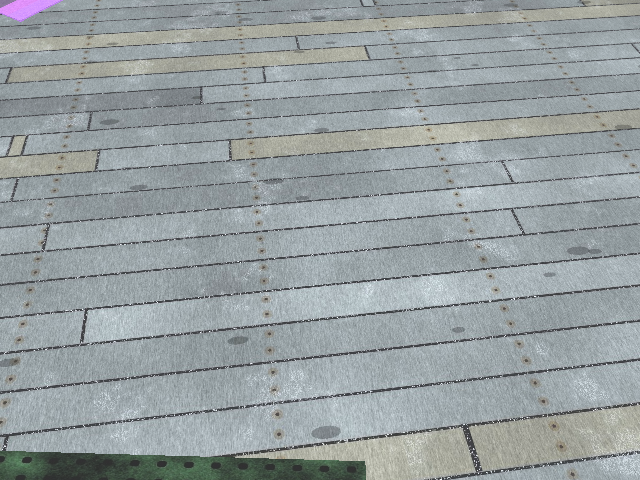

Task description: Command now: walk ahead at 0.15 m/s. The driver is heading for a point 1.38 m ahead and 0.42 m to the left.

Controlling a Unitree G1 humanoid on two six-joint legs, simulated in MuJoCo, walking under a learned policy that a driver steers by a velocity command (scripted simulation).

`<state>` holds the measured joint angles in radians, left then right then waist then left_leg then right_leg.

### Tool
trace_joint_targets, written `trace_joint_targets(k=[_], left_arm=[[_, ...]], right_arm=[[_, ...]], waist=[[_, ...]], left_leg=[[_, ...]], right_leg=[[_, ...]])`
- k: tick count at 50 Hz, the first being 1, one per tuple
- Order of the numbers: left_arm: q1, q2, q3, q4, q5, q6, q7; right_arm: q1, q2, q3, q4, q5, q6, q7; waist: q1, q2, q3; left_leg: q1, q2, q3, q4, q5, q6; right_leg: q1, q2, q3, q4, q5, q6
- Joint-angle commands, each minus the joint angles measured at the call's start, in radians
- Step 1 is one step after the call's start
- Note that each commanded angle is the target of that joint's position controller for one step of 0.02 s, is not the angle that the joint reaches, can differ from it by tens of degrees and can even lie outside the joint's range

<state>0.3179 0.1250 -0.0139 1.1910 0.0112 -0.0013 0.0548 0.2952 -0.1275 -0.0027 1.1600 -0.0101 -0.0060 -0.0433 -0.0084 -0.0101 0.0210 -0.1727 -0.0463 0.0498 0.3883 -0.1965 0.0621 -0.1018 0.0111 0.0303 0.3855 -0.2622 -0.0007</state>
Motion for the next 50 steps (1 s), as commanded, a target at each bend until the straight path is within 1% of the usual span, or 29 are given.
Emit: trace_joint_targets(k=[1, 3, 4, 5, 6, 8, 11, 13, 14, 15, 16, 18, 19, 24, 29, 31, 33, 35, 36, 37, 38, 39, 40, 41, 42, 43, 45, 47, 50], left_arm=[[0.097, 0.079, 0.017, -0.010, 0.006, 0.002, -0.002], [-0.013, 0.082, 0.026, -0.084, 0.029, 0.005, -0.025], [-0.055, 0.031, 0.013, -0.126, 0.034, -0.001, -0.036], [-0.117, 0.069, 0.023, -0.157, 0.038, -0.011, -0.045], [-0.118, 0.079, 0.032, -0.171, 0.036, -0.023, -0.054], [-0.028, 0.075, 0.042, -0.157, 0.023, -0.044, -0.069], [0.045, 0.054, 0.049, -0.154, 0.006, -0.045, -0.061], [0.187, 0.050, 0.055, -0.105, 0.005, -0.048, -0.045], [0.285, 0.080, 0.062, -0.079, 0.016, -0.062, -0.035], [0.318, 0.163, 0.074, -0.100, 0.031, -0.075, -0.031], [0.250, 0.216, 0.090, -0.113, 0.036, -0.066, -0.025], [0.094, 0.195, 0.091, -0.177, 0.023, -0.087, -0.035], [0.077, 0.191, 0.092, -0.191, 0.017, -0.101, -0.037], [0.171, 0.129, 0.082, -0.166, 0.017, -0.134, -0.038], [0.228, 0.118, 0.075, -0.157, 0.020, -0.147, -0.034], [0.238, 0.134, 0.075, -0.150, 0.019, -0.145, -0.026], [0.227, 0.181, 0.079, -0.152, 0.018, -0.139, -0.016], [0.226, 0.249, 0.096, -0.161, 0.022, -0.112, 0.001], [0.192, 0.291, 0.109, -0.180, 0.025, -0.098, 0.002], [0.120, 0.331, 0.121, -0.236, 0.004, -0.105, -0.003], [0.068, 0.293, 0.115, -0.267, 0.007, -0.100, -0.030], [0.029, 0.151, 0.093, -0.358, -0.005, -0.098, -0.051], [-0.095, 0.209, 0.095, -0.408, -0.012, -0.122, -0.056], [-0.142, 0.199, 0.084, -0.457, -0.004, -0.142, -0.064], [-0.134, 0.194, 0.077, -0.440, 0.011, -0.154, -0.062], [-0.128, 0.181, 0.072, -0.441, 0.026, -0.152, -0.059], [-0.109, 0.179, 0.070, -0.450, 0.052, -0.112, -0.060], [-0.147, 0.171, 0.063, -0.477, 0.067, -0.082, -0.067], [-0.373, 0.161, 0.036, -0.581, 0.051, -0.075, -0.083]], right_arm=[[0.097, -0.129, -0.032, -0.006, 0.003, 0.007, 0.000], [0.207, -0.170, -0.056, -0.001, 0.000, 0.020, 0.011], [0.183, -0.192, -0.070, -0.006, -0.003, 0.020, 0.012], [0.162, -0.163, -0.069, -0.021, -0.010, 0.011, 0.015], [0.104, -0.162, -0.070, -0.046, -0.016, -0.003, 0.019], [-0.003, -0.179, -0.076, -0.097, -0.003, -0.027, 0.019], [-0.076, -0.191, -0.085, -0.129, 0.011, -0.037, 0.021], [-0.123, -0.176, -0.089, -0.155, 0.008, -0.031, 0.025], [-0.169, -0.127, -0.077, -0.188, -0.003, -0.036, 0.031], [-0.216, -0.029, -0.048, -0.248, -0.003, -0.049, 0.041], [-0.194, -0.053, -0.050, -0.276, -0.027, -0.056, 0.057], [-0.197, -0.116, -0.065, -0.268, -0.018, -0.064, 0.083], [-0.170, -0.124, -0.070, -0.255, -0.018, -0.062, 0.090], [-0.260, -0.103, -0.072, -0.282, -0.012, -0.020, 0.103], [-0.442, -0.100, -0.057, -0.365, -0.017, -0.024, 0.121], [-0.482, -0.098, -0.049, -0.396, -0.017, -0.026, 0.128], [-0.456, -0.109, -0.046, -0.413, -0.012, -0.025, 0.122], [-0.288, -0.165, -0.060, -0.386, -0.008, -0.023, 0.109], [-0.111, -0.204, -0.077, -0.347, -0.005, -0.023, 0.101], [0.082, -0.242, -0.103, -0.298, 0.011, -0.019, 0.091], [0.132, -0.324, -0.130, -0.290, 0.000, -0.038, 0.069], [0.072, -0.434, -0.159, -0.287, -0.044, -0.026, 0.059], [0.113, -0.419, -0.162, -0.273, -0.043, -0.014, 0.044], [0.151, -0.405, -0.158, -0.259, -0.031, -0.015, 0.028], [0.126, -0.360, -0.151, -0.254, -0.024, -0.022, 0.031], [0.078, -0.323, -0.143, -0.273, -0.015, -0.032, 0.037], [0.024, -0.257, -0.114, -0.293, -0.006, -0.057, 0.040], [0.046, -0.263, -0.103, -0.300, 0.014, -0.077, 0.039], [0.078, -0.279, -0.102, -0.319, 0.007, -0.097, 0.041]], waist=[[-0.007, 0.055, 0.025], [-0.070, 0.119, 0.123], [-0.064, 0.217, 0.167], [-0.066, 0.157, 0.171], [-0.023, 0.087, 0.129], [0.047, 0.058, 0.036], [0.092, 0.121, 0.052], [0.146, 0.032, 0.088], [0.177, -0.111, 0.061], [0.172, -0.302, 0.037], [0.107, -0.242, 0.090], [0.032, -0.045, 0.095], [0.011, -0.026, 0.059], [0.037, -0.033, 0.097], [0.071, -0.047, 0.185], [0.072, -0.043, 0.192], [0.036, -0.089, 0.135], [-0.058, -0.148, 0.020], [-0.141, -0.181, -0.062], [-0.227, -0.139, -0.198], [-0.248, -0.072, -0.173], [-0.145, 0.218, -0.182], [-0.152, 0.096, -0.200], [-0.139, 0.070, -0.193], [-0.099, -0.044, -0.134], [-0.053, -0.092, -0.099], [0.017, -0.090, -0.053], [0.042, -0.096, 0.013], [-0.010, -0.025, 0.116]], left_leg=[[0.030, 0.104, -0.162, -0.088, -0.396, 0.044], [0.065, 0.230, -0.367, -0.207, -0.778, 0.129], [0.000, 0.365, -0.518, -0.290, -0.804, 0.188], [-0.065, 0.406, -0.571, -0.345, -0.699, 0.205], [-0.081, 0.390, -0.520, -0.336, -0.572, 0.182], [-0.123, 0.313, -0.351, -0.313, -0.403, 0.123], [-0.262, 0.224, -0.199, -0.258, -0.397, 0.107], [-0.421, 0.177, -0.152, -0.071, -0.474, 0.110], [-0.564, 0.110, -0.078, 0.193, -0.419, 0.085], [-0.729, 0.007, 0.012, 0.527, -0.325, 0.044], [-0.818, 0.061, -0.086, 0.661, -0.201, 0.065], [-0.807, 0.105, -0.161, 0.739, -0.013, 0.046], [-0.762, 0.107, -0.160, 0.731, 0.028, 0.029], [-0.753, 0.094, -0.082, 0.740, 0.154, 0.003], [-0.731, 0.108, 0.046, 0.526, 0.206, 0.035], [-0.670, 0.092, 0.115, 0.422, 0.184, 0.067], [-0.507, 0.017, 0.196, 0.343, 0.140, 0.123], [-0.341, -0.066, 0.235, 0.336, 0.041, 0.166], [-0.179, -0.089, 0.220, 0.344, -0.028, 0.189], [0.102, -0.101, 0.118, 0.301, -0.055, 0.214], [0.163, 0.013, -0.101, 0.128, -0.173, 0.261], [0.472, 0.232, -0.639, 0.050, -0.272, 0.438], [0.544, 0.253, -0.797, -0.036, -0.172, 0.447], [0.537, 0.261, -0.773, -0.079, -0.141, 0.403], [0.447, 0.234, -0.715, -0.110, -0.093, 0.366], [0.339, 0.196, -0.629, -0.114, -0.001, 0.341], [0.167, 0.158, -0.566, -0.138, 0.068, 0.340], [0.019, 0.132, -0.522, -0.180, 0.019, 0.325], [-0.195, 0.065, -0.448, -0.259, 0.070, 0.272]], right_leg=[[-0.132, -0.008, 0.014, 0.024, -0.243, -0.062], [-0.406, 0.024, -0.025, 0.214, -0.413, -0.078], [-0.440, 0.000, -0.102, 0.369, -0.233, -0.063], [-0.449, -0.045, -0.063, 0.478, -0.192, -0.053], [-0.424, -0.061, -0.037, 0.512, -0.160, -0.050], [-0.286, -0.058, -0.049, 0.443, -0.113, -0.053], [-0.057, -0.002, -0.142, 0.195, -0.103, -0.059], [0.142, 0.033, -0.201, 0.020, -0.038, -0.061], [0.284, -0.073, -0.038, -0.049, -0.160, -0.076], [0.311, -0.344, 0.414, -0.225, -0.483, -0.133], [0.181, -0.458, 0.659, -0.313, -0.694, -0.224], [0.121, -0.386, 0.457, -0.291, -0.511, -0.182], [0.121, -0.346, 0.346, -0.300, -0.399, -0.148], [0.105, -0.239, 0.001, -0.331, -0.070, -0.080], [0.141, -0.224, -0.188, -0.389, 0.131, -0.063], [0.194, -0.227, -0.260, -0.372, 0.361, -0.049], [0.243, -0.240, -0.324, -0.243, 0.981, -0.028], [0.323, -0.264, -0.338, 0.032, 1.421, -0.018], [0.293, -0.286, -0.323, 0.248, 1.496, -0.034], [0.137, -0.294, -0.296, 0.525, 1.480, -0.047], [0.005, -0.216, -0.314, 0.766, 0.860, 0.000], [-0.493, 0.031, -0.238, 1.093, -0.153, 0.088], [-0.683, 0.037, -0.018, 1.179, -0.155, 0.056], [-0.727, -0.024, 0.056, 1.141, -0.125, -0.002], [-0.716, -0.057, 0.066, 1.064, -0.090, -0.034], [-0.662, -0.080, 0.071, 0.991, -0.070, -0.036], [-0.584, -0.095, 0.082, 0.926, -0.108, 0.003], [-0.578, -0.120, 0.050, 0.814, -0.140, 0.043], [-0.482, -0.118, -0.024, 0.498, 0.089, 0.078]])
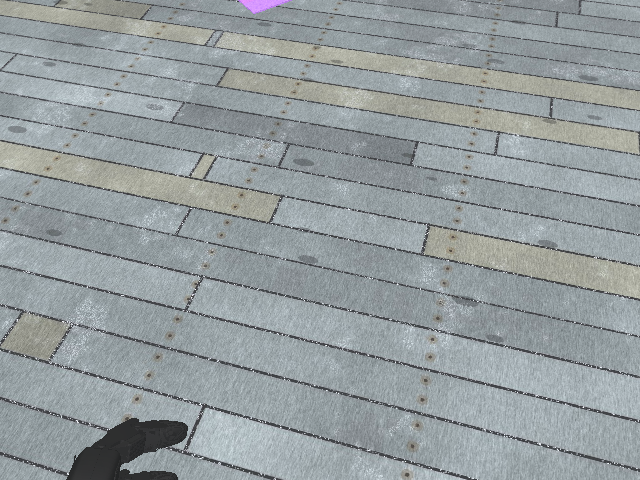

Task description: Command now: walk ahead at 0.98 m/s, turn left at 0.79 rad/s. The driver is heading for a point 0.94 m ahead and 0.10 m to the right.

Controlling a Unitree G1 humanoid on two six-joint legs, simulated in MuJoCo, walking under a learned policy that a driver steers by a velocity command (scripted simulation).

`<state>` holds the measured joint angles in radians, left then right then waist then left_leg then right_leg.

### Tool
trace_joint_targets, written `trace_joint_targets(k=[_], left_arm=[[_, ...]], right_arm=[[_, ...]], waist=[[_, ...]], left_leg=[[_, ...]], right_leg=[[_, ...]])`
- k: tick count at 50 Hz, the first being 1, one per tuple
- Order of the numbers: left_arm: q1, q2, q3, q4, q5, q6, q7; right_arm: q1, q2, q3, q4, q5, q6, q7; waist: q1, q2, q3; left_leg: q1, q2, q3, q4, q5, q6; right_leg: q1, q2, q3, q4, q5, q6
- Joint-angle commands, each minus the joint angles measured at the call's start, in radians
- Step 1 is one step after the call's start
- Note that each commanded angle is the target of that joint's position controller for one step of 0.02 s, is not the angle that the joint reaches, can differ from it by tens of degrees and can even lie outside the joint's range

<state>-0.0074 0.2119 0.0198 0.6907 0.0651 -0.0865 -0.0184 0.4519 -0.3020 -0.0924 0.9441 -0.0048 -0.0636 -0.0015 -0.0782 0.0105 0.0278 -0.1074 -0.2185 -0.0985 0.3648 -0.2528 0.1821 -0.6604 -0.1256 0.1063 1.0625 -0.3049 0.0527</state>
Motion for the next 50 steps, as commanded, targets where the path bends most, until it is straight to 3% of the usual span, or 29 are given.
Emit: trace_joint_targets(k=[1, 2, 5, 7, 9, 10, 11, 12, 13, 15, 17, 19, 21, 23, 24, 26, 27, 29, 31, 32, 33, 34, 35, 37, 40, 42, 44, 47, 50], left_arm=[[-0.065, 0.062, -0.004, -0.081, -0.007, 0.013, -0.015], [-0.087, 0.047, -0.012, -0.102, -0.017, 0.008, -0.020], [-0.141, 0.075, -0.008, -0.121, -0.023, 0.002, -0.017], [-0.087, 0.117, 0.008, -0.120, -0.022, -0.004, -0.005], [0.159, 0.193, 0.048, -0.059, -0.032, -0.012, 0.020], [0.364, 0.242, 0.071, -0.004, -0.029, -0.009, 0.038], [0.521, 0.319, 0.091, 0.021, 0.007, -0.006, 0.051], [0.477, 0.342, 0.103, 0.049, 0.005, -0.005, 0.021], [0.355, 0.224, 0.088, 0.026, -0.013, -0.002, 0.006], [0.336, 0.127, 0.064, 0.061, -0.010, -0.008, -0.002], [0.369, 0.095, 0.048, 0.116, -0.014, -0.019, 0.006], [0.415, 0.089, 0.043, 0.153, -0.038, -0.037, 0.001], [0.394, 0.144, 0.053, 0.152, -0.046, -0.049, 0.005], [0.386, 0.136, 0.049, 0.154, -0.057, -0.053, -0.004], [0.400, 0.171, 0.056, 0.155, -0.064, -0.059, -0.005], [0.461, 0.191, 0.057, 0.185, -0.075, -0.064, -0.009], [0.474, 0.202, 0.056, 0.191, -0.074, -0.061, -0.010], [0.510, 0.259, 0.062, 0.210, -0.062, -0.051, 0.002], [0.485, 0.302, 0.069, 0.214, -0.048, -0.021, 0.022], [0.482, 0.246, 0.054, 0.192, -0.043, -0.017, 0.024], [0.633, 0.041, 0.012, 0.148, -0.077, -0.018, 0.009], [0.569, 0.146, 0.032, 0.141, -0.098, -0.017, 0.017], [0.428, 0.182, 0.045, 0.118, -0.089, -0.012, 0.019], [0.377, 0.139, 0.036, 0.129, -0.067, 0.001, 0.002], [0.383, 0.084, 0.035, 0.117, -0.047, 0.056, -0.025], [0.287, 0.067, 0.034, 0.094, -0.037, 0.071, -0.029], [0.223, 0.039, 0.015, 0.044, -0.031, 0.057, -0.036], [0.148, 0.030, -0.003, 0.047, -0.033, 0.026, -0.054], [0.339, 0.096, 0.012, 0.109, 0.001, 0.017, -0.044]], right_arm=[[-0.064, -0.101, -0.012, -0.101, 0.003, -0.040, 0.006], [-0.034, -0.109, -0.013, -0.095, 0.008, -0.044, 0.010], [0.036, -0.110, -0.009, -0.070, 0.018, -0.047, 0.012], [0.052, -0.144, -0.011, -0.066, 0.013, -0.046, 0.002], [0.018, -0.194, -0.020, -0.062, -0.006, -0.044, -0.003], [-0.052, -0.177, -0.017, -0.084, -0.019, -0.046, -0.001], [-0.043, -0.036, 0.015, -0.126, -0.008, -0.054, 0.000], [0.071, -0.006, 0.033, -0.146, 0.040, -0.054, 0.000], [-0.027, -0.063, 0.031, -0.134, 0.012, -0.044, -0.011], [-0.214, -0.056, 0.035, -0.172, -0.021, -0.038, 0.013], [-0.204, -0.007, 0.050, -0.204, -0.035, -0.020, 0.038], [-0.271, 0.013, 0.061, -0.239, -0.040, -0.008, 0.045], [-0.351, -0.003, 0.071, -0.295, -0.050, -0.008, 0.056], [-0.440, -0.008, 0.080, -0.321, -0.046, -0.011, 0.070], [-0.467, 0.016, 0.095, -0.345, -0.037, -0.016, 0.080], [-0.526, 0.017, 0.099, -0.351, -0.033, -0.019, 0.082], [-0.519, 0.000, 0.093, -0.336, -0.030, -0.014, 0.075], [-0.482, -0.041, 0.081, -0.338, -0.043, -0.021, 0.056], [-0.159, -0.115, 0.042, -0.241, -0.046, -0.020, 0.024], [0.015, -0.192, 0.015, -0.201, -0.064, -0.019, 0.004], [0.020, -0.283, -0.009, -0.204, -0.101, -0.028, -0.003], [0.012, -0.237, -0.009, -0.217, -0.069, -0.020, 0.005], [-0.086, -0.162, 0.007, -0.202, -0.059, -0.026, 0.006], [-0.141, -0.081, 0.024, -0.177, -0.055, -0.044, 0.011], [-0.130, -0.029, 0.037, -0.135, -0.020, -0.068, 0.011], [-0.116, 0.018, 0.050, -0.105, -0.006, -0.079, 0.011], [-0.139, -0.003, 0.051, -0.100, -0.010, -0.091, 0.011], [-0.111, -0.041, 0.051, -0.080, 0.007, -0.098, 0.002], [-0.110, -0.133, 0.033, -0.071, 0.025, -0.084, -0.015]], waist=[[0.036, -0.029, 0.094], [0.014, 0.048, 0.090], [-0.038, 0.033, 0.061], [-0.013, 0.066, -0.002], [0.130, 0.095, -0.146], [0.244, 0.088, -0.233], [0.261, -0.104, -0.359], [0.156, -0.377, -0.425], [0.144, -0.179, -0.241], [0.152, 0.028, -0.064], [0.088, -0.057, -0.027], [0.076, -0.051, 0.041], [0.050, -0.071, 0.083], [0.061, -0.029, 0.094], [0.061, -0.073, 0.103], [0.085, -0.050, 0.122], [0.087, -0.030, 0.086], [0.049, -0.101, 0.026], [-0.114, -0.122, -0.164], [-0.175, -0.071, -0.273], [-0.028, 0.253, -0.445], [-0.068, 0.189, -0.507], [-0.036, 0.090, -0.269], [0.017, 0.024, -0.081], [0.090, 0.070, -0.021], [0.097, 0.036, 0.058], [0.127, 0.070, 0.091], [0.103, 0.026, 0.084], [0.181, 0.086, -0.028]], left_leg=[[-0.261, 0.198, -0.240, -0.235, 0.213, 0.112], [-0.272, 0.216, -0.246, -0.228, 0.338, 0.096], [-0.068, 0.255, -0.220, -0.204, 0.594, 0.051], [0.084, 0.291, -0.214, -0.048, 0.951, 0.016], [0.123, 0.295, -0.200, 0.264, 1.061, -0.024], [-0.042, 0.256, -0.176, 0.505, 0.896, -0.031], [-0.299, 0.161, -0.105, 0.912, 0.312, -0.054], [-0.522, 0.072, -0.060, 1.105, -0.169, -0.074], [-0.616, 0.178, -0.051, 1.087, -0.068, -0.058], [-0.601, 0.226, -0.034, 0.986, -0.014, -0.060], [-0.597, 0.254, -0.053, 0.937, -0.038, -0.069], [-0.653, 0.278, -0.049, 0.858, -0.051, -0.082], [-0.691, 0.310, -0.013, 0.721, 0.053, -0.100], [-0.590, 0.298, 0.092, 0.516, 0.202, -0.105], [-0.475, 0.306, 0.121, 0.390, 0.272, -0.093], [-0.379, 0.276, 0.175, 0.299, 0.359, -0.071], [-0.388, 0.240, 0.209, 0.291, 0.356, -0.062], [-0.290, 0.192, 0.205, 0.240, 0.236, -0.043], [0.068, 0.158, 0.174, 0.195, 0.129, -0.036], [0.334, 0.311, 0.024, 0.226, -0.024, -0.032], [0.620, 0.656, -0.477, 0.139, -0.307, 0.033], [0.553, 0.678, -0.701, -0.055, -0.436, 0.033], [0.375, 0.610, -0.499, -0.072, -0.373, -0.001], [0.115, 0.538, -0.239, -0.110, -0.036, -0.043], [-0.011, 0.496, -0.035, -0.185, 0.061, -0.079], [-0.044, 0.433, 0.125, -0.189, 0.469, -0.098], [-0.102, 0.405, 0.233, -0.183, 0.757, -0.082], [-0.135, 0.346, 0.317, -0.165, 0.778, -0.088], [-0.025, 0.404, 0.291, 0.090, 1.071, -0.102]], right_leg=[[0.134, 0.040, -0.129, -0.260, 0.247, 0.014], [0.200, 0.047, -0.141, -0.347, 0.354, -0.002], [0.226, 0.094, -0.171, -0.484, 0.439, -0.052], [0.279, 0.139, -0.175, -0.533, 0.349, -0.088], [0.524, 0.160, -0.159, -0.577, 0.254, -0.127], [0.774, 0.090, -0.111, -0.523, 0.168, -0.145], [1.018, -0.156, 0.221, -0.525, -0.155, -0.206], [1.089, -0.314, 0.749, -0.750, -0.241, -0.312], [0.949, -0.253, 0.647, -0.780, -0.361, -0.295], [0.706, -0.157, 0.378, -0.805, -0.125, -0.265], [0.587, -0.129, 0.297, -0.854, -0.111, -0.264], [0.540, -0.109, 0.214, -0.907, -0.021, -0.249], [0.485, -0.109, 0.147, -0.987, 0.028, -0.260], [0.440, -0.005, -0.025, -1.033, 0.206, -0.224], [0.379, -0.026, -0.048, -1.075, 0.287, -0.221], [0.432, -0.043, -0.087, -1.125, 0.482, -0.213], [0.543, -0.019, -0.132, -1.094, 0.654, -0.210], [0.670, -0.071, -0.119, -0.900, 1.107, -0.191], [0.635, -0.057, -0.125, -0.478, 1.124, -0.160], [0.424, -0.011, -0.124, -0.152, 0.828, -0.157], [0.068, 0.134, -0.090, 0.272, -0.156, -0.142], [-0.005, 0.140, -0.018, 0.396, -0.122, -0.167], [-0.073, 0.082, -0.022, 0.360, 0.015, -0.171], [-0.014, 0.021, -0.023, 0.262, 0.082, -0.163], [0.015, -0.016, -0.041, 0.224, 0.092, -0.146], [-0.029, 0.000, -0.074, 0.170, 0.122, -0.124], [0.011, 0.034, -0.128, -0.025, 0.227, -0.111], [0.242, 0.146, -0.255, -0.416, 0.478, -0.112], [0.441, 0.224, -0.244, -0.473, 0.429, -0.161]])
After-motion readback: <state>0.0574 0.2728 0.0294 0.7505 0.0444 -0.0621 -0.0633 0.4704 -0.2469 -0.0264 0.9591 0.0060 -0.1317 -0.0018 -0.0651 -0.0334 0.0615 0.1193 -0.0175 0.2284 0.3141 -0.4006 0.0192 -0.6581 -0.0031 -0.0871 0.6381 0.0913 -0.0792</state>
